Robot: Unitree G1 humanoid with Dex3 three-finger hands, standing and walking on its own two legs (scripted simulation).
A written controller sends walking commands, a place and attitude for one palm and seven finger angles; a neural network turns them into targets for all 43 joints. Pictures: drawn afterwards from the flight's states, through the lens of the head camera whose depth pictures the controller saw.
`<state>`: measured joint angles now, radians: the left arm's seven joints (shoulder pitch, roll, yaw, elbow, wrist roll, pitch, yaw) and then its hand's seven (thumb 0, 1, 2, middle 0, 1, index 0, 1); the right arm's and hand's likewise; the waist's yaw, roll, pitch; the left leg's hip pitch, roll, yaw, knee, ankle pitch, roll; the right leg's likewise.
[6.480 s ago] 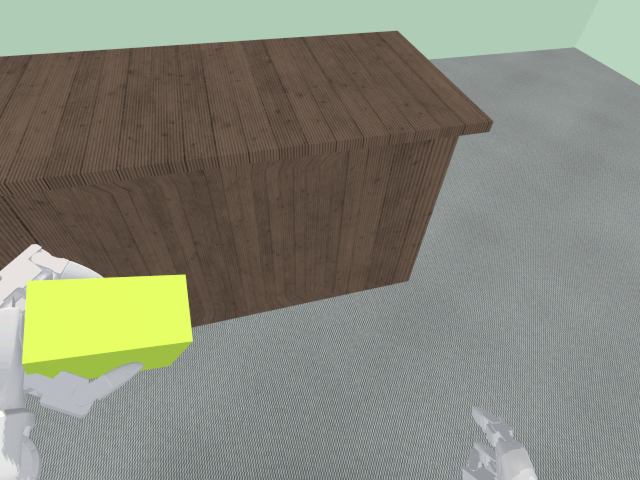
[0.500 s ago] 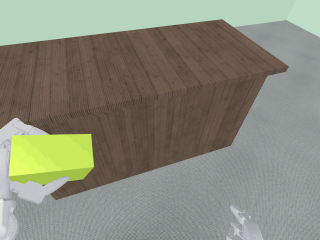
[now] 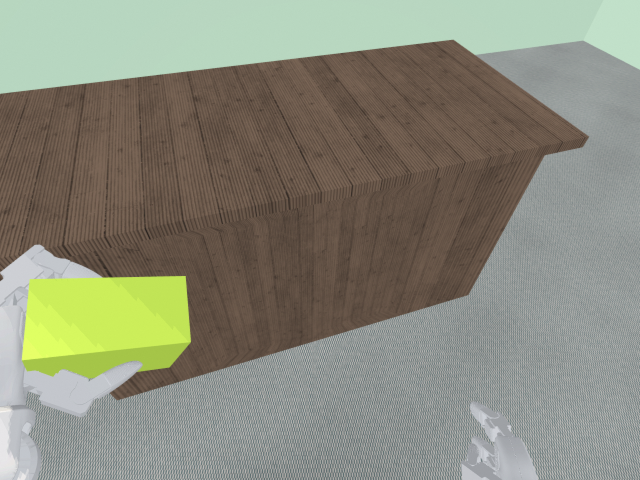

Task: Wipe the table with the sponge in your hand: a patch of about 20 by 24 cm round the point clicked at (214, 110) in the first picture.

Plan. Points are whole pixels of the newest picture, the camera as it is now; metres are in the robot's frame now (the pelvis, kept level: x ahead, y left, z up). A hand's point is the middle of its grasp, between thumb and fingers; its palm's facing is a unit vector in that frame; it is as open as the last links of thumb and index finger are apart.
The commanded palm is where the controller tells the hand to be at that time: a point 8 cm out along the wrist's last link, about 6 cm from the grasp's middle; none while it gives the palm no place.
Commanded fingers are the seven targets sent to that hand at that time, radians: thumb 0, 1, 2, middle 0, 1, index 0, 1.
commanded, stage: look again from close up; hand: left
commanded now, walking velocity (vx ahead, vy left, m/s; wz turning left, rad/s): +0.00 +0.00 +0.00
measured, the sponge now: (134, 328) +0.23 +0.21 +0.13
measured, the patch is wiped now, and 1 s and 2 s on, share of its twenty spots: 0.00 0.00 0.00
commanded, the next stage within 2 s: shuffle to correct the standing spot in 0.12 s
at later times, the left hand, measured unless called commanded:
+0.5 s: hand (125, 306) +0.24 +0.22 +0.14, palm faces +0.42 -0.83 -0.36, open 10.5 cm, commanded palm +0.19 +0.25 +0.17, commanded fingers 0.00 0.10 1.30 -1.20 -1.60 -1.20 -1.60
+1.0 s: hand (215, 202) +0.39 +0.16 +0.16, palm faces +0.33 -0.85 -0.40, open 10.5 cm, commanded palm +0.31 +0.20 +0.17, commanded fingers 0.00 0.10 1.30 -1.20 -1.60 -1.20 -1.60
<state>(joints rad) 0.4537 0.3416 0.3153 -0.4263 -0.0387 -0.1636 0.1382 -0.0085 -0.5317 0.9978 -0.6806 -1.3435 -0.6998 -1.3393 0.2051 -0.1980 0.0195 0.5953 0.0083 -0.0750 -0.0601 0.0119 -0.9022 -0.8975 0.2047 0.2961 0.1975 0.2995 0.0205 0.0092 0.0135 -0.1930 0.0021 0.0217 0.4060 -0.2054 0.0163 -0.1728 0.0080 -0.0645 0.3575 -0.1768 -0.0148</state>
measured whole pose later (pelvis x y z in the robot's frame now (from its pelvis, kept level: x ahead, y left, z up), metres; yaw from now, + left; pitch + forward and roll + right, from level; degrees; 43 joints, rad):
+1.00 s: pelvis +0.13 -0.06 -0.03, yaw -4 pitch -2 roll +2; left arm 0.37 0.42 0.41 -0.53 -0.06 -0.17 0.13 -0.01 -0.53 1.00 -0.68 -1.34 -0.70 -1.34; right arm 0.11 -0.13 0.03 0.57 -0.01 -0.07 -0.04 0.01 -0.90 -0.90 0.20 0.30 0.20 0.30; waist 0.00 -0.08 0.13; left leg -0.34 0.08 0.16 0.62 -0.23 0.01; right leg -0.50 0.02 0.01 1.27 -0.43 -0.02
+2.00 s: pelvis +0.34 -0.24 -0.01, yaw -3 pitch -1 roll +1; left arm 0.46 0.37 0.35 -0.57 -0.02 -0.18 0.15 -0.01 -0.54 1.00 -0.68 -1.35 -0.70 -1.34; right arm 0.17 -0.21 0.00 0.64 0.00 -0.05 -0.06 0.01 -0.90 -0.90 0.21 0.30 0.20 0.30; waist 0.00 -0.03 0.09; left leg -0.45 0.07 0.08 0.95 -0.39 0.00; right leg -0.30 -0.03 -0.18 0.55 -0.24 -0.08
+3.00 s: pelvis +0.32 -0.19 -0.01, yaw -5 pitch -4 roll -2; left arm 0.47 0.39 0.30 -0.48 -0.01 -0.23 0.10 -0.01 -0.54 1.00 -0.67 -1.35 -0.70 -1.34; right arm 0.25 -0.20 0.00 0.56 0.01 -0.14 -0.03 0.01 -0.90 -0.90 0.20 0.30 0.20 0.30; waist 0.00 -0.03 0.08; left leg -0.28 0.00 0.08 0.51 -0.20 0.06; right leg -0.27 0.00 -0.04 0.50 -0.27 -0.01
